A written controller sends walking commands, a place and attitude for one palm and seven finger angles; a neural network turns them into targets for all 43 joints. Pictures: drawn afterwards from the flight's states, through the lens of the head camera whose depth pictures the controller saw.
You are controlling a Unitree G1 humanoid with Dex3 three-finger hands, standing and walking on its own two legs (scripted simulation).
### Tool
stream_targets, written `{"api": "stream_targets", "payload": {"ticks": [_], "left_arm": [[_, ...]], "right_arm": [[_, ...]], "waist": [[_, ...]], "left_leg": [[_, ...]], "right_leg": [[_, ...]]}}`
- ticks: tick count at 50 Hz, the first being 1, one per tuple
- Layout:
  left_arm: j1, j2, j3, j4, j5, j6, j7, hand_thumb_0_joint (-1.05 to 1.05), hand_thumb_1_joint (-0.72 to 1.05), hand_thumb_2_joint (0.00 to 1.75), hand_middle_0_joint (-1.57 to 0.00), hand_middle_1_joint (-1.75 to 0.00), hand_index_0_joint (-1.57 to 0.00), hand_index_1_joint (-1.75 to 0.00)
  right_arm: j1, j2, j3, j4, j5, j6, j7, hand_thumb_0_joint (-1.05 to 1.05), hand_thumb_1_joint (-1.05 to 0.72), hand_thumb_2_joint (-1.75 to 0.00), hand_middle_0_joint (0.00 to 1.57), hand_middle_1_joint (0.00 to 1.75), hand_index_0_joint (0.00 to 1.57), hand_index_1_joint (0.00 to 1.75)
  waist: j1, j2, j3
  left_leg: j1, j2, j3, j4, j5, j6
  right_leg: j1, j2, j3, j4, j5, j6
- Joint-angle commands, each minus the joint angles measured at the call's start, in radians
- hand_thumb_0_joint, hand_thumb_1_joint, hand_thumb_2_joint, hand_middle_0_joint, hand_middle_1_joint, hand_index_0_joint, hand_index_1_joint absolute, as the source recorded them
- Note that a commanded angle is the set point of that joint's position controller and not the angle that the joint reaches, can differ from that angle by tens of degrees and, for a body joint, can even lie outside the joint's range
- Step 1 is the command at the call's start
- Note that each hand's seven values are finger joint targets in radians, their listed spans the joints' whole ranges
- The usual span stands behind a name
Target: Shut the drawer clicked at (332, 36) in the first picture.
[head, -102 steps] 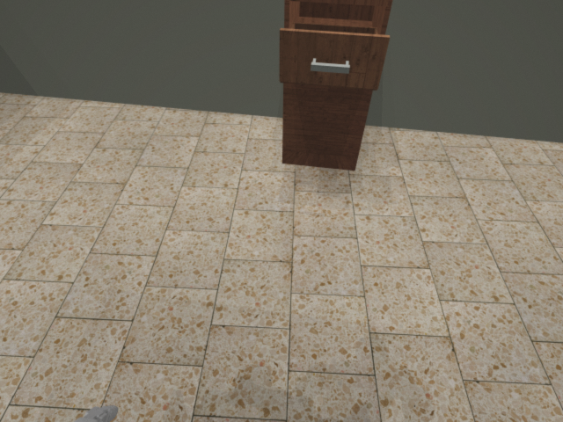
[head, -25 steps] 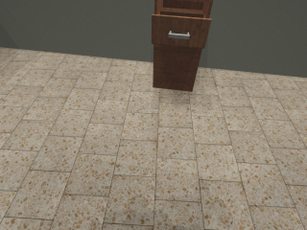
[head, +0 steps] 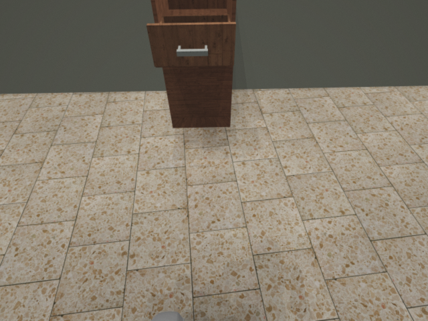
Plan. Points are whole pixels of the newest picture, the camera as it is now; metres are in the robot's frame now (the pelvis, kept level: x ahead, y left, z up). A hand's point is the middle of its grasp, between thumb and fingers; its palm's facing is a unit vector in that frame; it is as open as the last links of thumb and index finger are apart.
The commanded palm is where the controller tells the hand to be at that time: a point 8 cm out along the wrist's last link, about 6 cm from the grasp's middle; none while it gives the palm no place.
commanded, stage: walk to a spot facing it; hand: left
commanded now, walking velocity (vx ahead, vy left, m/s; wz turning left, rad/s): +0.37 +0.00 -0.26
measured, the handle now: (192, 50) +1.12 +0.19 -0.04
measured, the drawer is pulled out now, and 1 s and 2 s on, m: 0.30 0.30 0.30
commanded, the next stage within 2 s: turn to face it in 1.00 s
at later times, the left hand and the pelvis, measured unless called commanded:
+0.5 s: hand (125, 296) +0.20 +0.23 -0.19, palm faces -0.10 -0.98 -0.15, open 7.4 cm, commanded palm none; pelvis +0.23 +0.05 -0.01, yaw -10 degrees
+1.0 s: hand (205, 160) +0.62 +0.09 -0.18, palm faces -0.44 -0.88 -0.16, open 7.4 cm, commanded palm none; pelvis +0.44 -0.02 -0.02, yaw -23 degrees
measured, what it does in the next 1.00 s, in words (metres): walks ahead, turning right: left foot, then right foot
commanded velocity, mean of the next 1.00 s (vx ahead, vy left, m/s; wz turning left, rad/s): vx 0.34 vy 0.00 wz -0.37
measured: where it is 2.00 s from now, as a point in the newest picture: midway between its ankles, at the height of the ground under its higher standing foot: (244, 241)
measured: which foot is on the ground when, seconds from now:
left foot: up 0.00-0.36, down 0.38-0.98, up 1.00-1.00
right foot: down 0.00-0.40, up 0.42-0.96, down 0.98-1.00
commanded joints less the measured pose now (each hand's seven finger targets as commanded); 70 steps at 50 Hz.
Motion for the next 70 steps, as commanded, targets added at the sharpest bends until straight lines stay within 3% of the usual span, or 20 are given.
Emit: {"api": "stream_targets", "payload": {"ticks": [1, 13, 15, 17, 18, 19, 20, 23, 27, 33, 41, 45, 47, 48, 49, 50, 54, 58, 67, 70], "left_arm": [[0.100, 0.144, 0.035, -0.011, -0.003, -0.031, 0.022, 0.00, 0.90, 0.90, -0.20, -0.30, -0.20, -0.30], [0.201, 0.102, 0.023, 0.070, 0.004, -0.037, 0.048, 0.00, 0.90, 0.90, -0.20, -0.30, -0.20, -0.30], [0.177, 0.114, 0.029, 0.065, 0.004, -0.037, 0.050, 0.00, 0.90, 0.90, -0.20, -0.30, -0.20, -0.30], [0.139, 0.136, 0.036, 0.057, -0.003, -0.041, 0.049, 0.00, 0.90, 0.90, -0.20, -0.30, -0.20, -0.30], [0.138, 0.118, 0.039, 0.055, -0.008, -0.043, 0.044, 0.00, 0.90, 0.90, -0.20, -0.30, -0.20, -0.30], [0.202, 0.061, 0.040, 0.038, -0.023, -0.038, 0.032, 0.00, 0.90, 0.90, -0.20, -0.30, -0.20, -0.30], [0.164, 0.055, 0.030, 0.014, -0.021, -0.045, 0.028, 0.00, 0.90, 0.90, -0.20, -0.30, -0.20, -0.30], [0.006, 0.049, 0.035, -0.005, 0.000, -0.023, 0.012, 0.00, 0.90, 0.90, -0.20, -0.30, -0.20, -0.30], [0.054, -0.013, 0.037, 0.005, 0.012, 0.037, -0.002, 0.00, 0.90, 0.90, -0.20, -0.30, -0.20, -0.30], [-0.100, 0.014, 0.051, -0.062, 0.014, 0.058, -0.019, 0.00, 0.90, 0.90, -0.20, -0.30, -0.20, -0.30], [-0.365, 0.001, 0.034, -0.149, 0.006, 0.045, -0.033, 0.00, 0.90, 0.90, -0.20, -0.30, -0.20, -0.30], [-0.298, 0.030, 0.040, -0.141, 0.008, 0.034, -0.028, 0.00, 0.90, 0.90, -0.20, -0.30, -0.20, -0.30], [-0.094, 0.081, 0.057, -0.089, 0.014, 0.014, -0.022, 0.00, 0.90, 0.90, -0.20, -0.30, -0.20, -0.30], [0.040, 0.152, 0.076, -0.051, 0.015, 0.002, -0.014, 0.00, 0.90, 0.90, -0.20, -0.30, -0.20, -0.30], [0.129, 0.255, 0.102, -0.041, 0.006, -0.005, 0.000, 0.00, 0.90, 0.90, -0.20, -0.30, -0.20, -0.30], [0.125, 0.295, 0.108, -0.039, -0.020, 0.005, 0.011, 0.00, 0.90, 0.90, -0.20, -0.30, -0.20, -0.30], [-0.107, 0.155, 0.064, -0.089, -0.016, -0.009, 0.026, 0.00, 0.90, 0.90, -0.20, -0.30, -0.20, -0.30], [-0.153, 0.106, 0.041, -0.073, -0.001, -0.024, 0.034, 0.00, 0.90, 0.90, -0.20, -0.30, -0.20, -0.30], [-0.071, 0.119, 0.031, -0.028, -0.003, 0.007, 0.038, 0.00, 0.90, 0.90, -0.20, -0.30, -0.20, -0.30], [-0.071, 0.137, 0.043, -0.035, -0.008, 0.025, 0.045, 0.00, 0.90, 0.90, -0.20, -0.30, -0.20, -0.30]], "right_arm": [[-0.088, -0.053, -0.018, -0.124, -0.002, -0.034, 0.005, 0.00, -0.90, -0.90, 0.20, 0.30, 0.20, 0.30], [-0.301, 0.008, -0.006, -0.219, 0.009, -0.054, 0.025, 0.00, -0.90, -0.90, 0.20, 0.30, 0.20, 0.30], [-0.254, 0.000, -0.007, -0.208, 0.010, -0.061, 0.020, 0.00, -0.90, -0.90, 0.20, 0.30, 0.20, 0.30], [-0.027, -0.035, -0.021, -0.135, 0.003, -0.071, 0.000, 0.00, -0.90, -0.90, 0.20, 0.30, 0.20, 0.30], [0.142, -0.098, -0.035, -0.088, -0.003, -0.074, -0.011, 0.00, -0.90, -0.90, 0.20, 0.30, 0.20, 0.30], [0.256, -0.208, -0.062, -0.064, -0.017, -0.077, -0.020, 0.00, -0.90, -0.90, 0.20, 0.30, 0.20, 0.30], [0.289, -0.226, -0.060, -0.058, -0.002, -0.068, -0.022, 0.00, -0.90, -0.90, 0.20, 0.30, 0.20, 0.30], [0.074, -0.053, -0.018, -0.089, 0.006, -0.085, -0.028, 0.00, -0.90, -0.90, 0.20, 0.30, 0.20, 0.30], [0.060, 0.002, -0.001, -0.071, 0.008, -0.106, -0.030, 0.00, -0.90, -0.90, 0.20, 0.30, 0.20, 0.30], [0.133, -0.019, -0.007, -0.058, 0.014, -0.114, -0.036, 0.00, -0.90, -0.90, 0.20, 0.30, 0.20, 0.30], [0.286, -0.054, -0.010, -0.006, -0.001, -0.095, -0.040, 0.00, -0.90, -0.90, 0.20, 0.30, 0.20, 0.30], [0.285, -0.077, -0.013, -0.007, -0.002, -0.085, -0.042, 0.00, -0.90, -0.90, 0.20, 0.30, 0.20, 0.30], [0.237, -0.114, -0.022, -0.033, 0.005, -0.080, -0.039, 0.00, -0.90, -0.90, 0.20, 0.30, 0.20, 0.30], [0.225, -0.101, -0.017, -0.054, 0.018, -0.078, -0.025, 0.00, -0.90, -0.90, 0.20, 0.30, 0.20, 0.30], [0.234, -0.029, -0.009, -0.095, 0.033, -0.085, -0.024, 0.00, -0.90, -0.90, 0.20, 0.30, 0.20, 0.30], [0.131, -0.043, -0.011, -0.126, 0.031, -0.086, -0.030, 0.00, -0.90, -0.90, 0.20, 0.30, 0.20, 0.30], [0.081, -0.010, -0.014, -0.118, 0.006, -0.046, -0.026, 0.00, -0.90, -0.90, 0.20, 0.30, 0.20, 0.30], [0.204, 0.042, -0.002, -0.066, 0.002, -0.007, -0.024, 0.00, -0.90, -0.90, 0.20, 0.30, 0.20, 0.30], [-0.061, 0.015, 0.009, -0.130, 0.011, -0.010, -0.012, 0.00, -0.90, -0.90, 0.20, 0.30, 0.20, 0.30], [0.003, -0.029, -0.003, -0.123, 0.002, -0.005, -0.007, 0.00, -0.90, -0.90, 0.20, 0.30, 0.20, 0.30]], "waist": [[-0.021, -0.047, 0.050], [0.039, -0.144, 0.097], [0.006, -0.147, 0.071], [-0.096, -0.121, -0.045], [-0.160, -0.055, -0.154], [-0.165, 0.199, -0.299], [-0.153, 0.237, -0.297], [-0.074, 0.044, 0.018], [0.004, 0.088, 0.045], [-0.009, 0.070, 0.089], [-0.098, 0.084, 0.132], [-0.057, 0.103, 0.069], [0.044, 0.113, -0.074], [0.106, 0.008, -0.179], [0.111, -0.208, -0.309], [0.110, -0.148, -0.303], [-0.030, 0.001, -0.024], [-0.116, -0.056, -0.048], [-0.015, -0.128, 0.009], [-0.049, -0.036, -0.022]], "left_leg": [[-0.232, 0.040, -0.035, 0.011, 0.136, -0.026], [-0.209, -0.006, 0.039, -0.382, 0.186, 0.000], [-0.063, -0.048, 0.057, -0.468, 0.149, 0.028], [0.236, -0.101, 0.080, -0.585, 0.203, 0.057], [0.510, -0.021, -0.005, -0.594, 0.272, 0.083], [0.771, 0.284, -0.393, -0.639, 0.300, 0.188], [0.737, 0.409, -0.613, -0.813, 0.304, 0.258], [0.332, 0.323, -0.366, -0.909, 0.184, 0.211], [0.164, 0.209, -0.054, -0.947, 0.253, 0.140], [0.293, 0.194, 0.037, -0.979, 0.352, 0.115], [0.506, 0.218, 0.141, -0.915, 0.619, 0.136], [0.569, 0.241, 0.201, -0.717, 1.066, 0.123], [0.507, 0.210, 0.240, -0.413, 1.113, 0.080], [0.266, 0.185, 0.251, -0.151, 0.846, 0.046], [-0.081, -0.005, 0.217, 0.194, -0.112, -0.018], [-0.190, -0.029, 0.053, 0.347, -0.238, -0.004], [-0.093, 0.092, -0.048, 0.190, 0.007, -0.012], [0.008, 0.063, -0.027, 0.006, 0.067, -0.025], [0.027, -0.002, 0.019, -0.401, 0.081, -0.015], [0.192, -0.015, 0.009, -0.585, 0.228, 0.007]], "right_leg": [[0.067, -0.284, 0.341, -0.324, 0.210, -0.093], [0.220, -0.243, 0.256, -0.275, 0.621, -0.075], [0.197, -0.235, 0.237, -0.203, 0.770, -0.064], [0.146, -0.193, 0.189, 0.039, 0.923, -0.030], [-0.002, -0.158, 0.171, 0.244, 0.724, -0.004], [-0.265, -0.017, 0.065, 0.579, 0.153, 0.041], [-0.368, 0.016, 0.104, 0.822, -0.212, 0.035], [-0.435, -0.136, 0.114, 0.864, -0.030, 0.050], [-0.357, -0.161, 0.089, 0.748, 0.083, 0.072], [-0.541, -0.184, 0.061, 0.603, 0.254, 0.102], [-0.508, -0.129, -0.076, 0.225, 0.192, 0.067], [-0.350, -0.048, -0.136, 0.152, 0.058, 0.006], [-0.048, 0.002, -0.158, 0.047, 0.085, -0.024], [0.254, -0.104, -0.032, 0.006, 0.198, -0.073], [0.530, -0.424, 0.494, -0.042, 0.443, -0.219], [0.523, -0.478, 0.600, -0.138, 0.560, -0.280], [-0.018, -0.342, 0.270, -0.241, 0.460, -0.132], [-0.143, -0.263, 0.088, -0.247, 0.560, -0.095], [0.035, -0.319, 0.024, -0.175, 0.589, -0.047], [0.017, -0.308, -0.037, 0.019, 0.506, 0.012]]}}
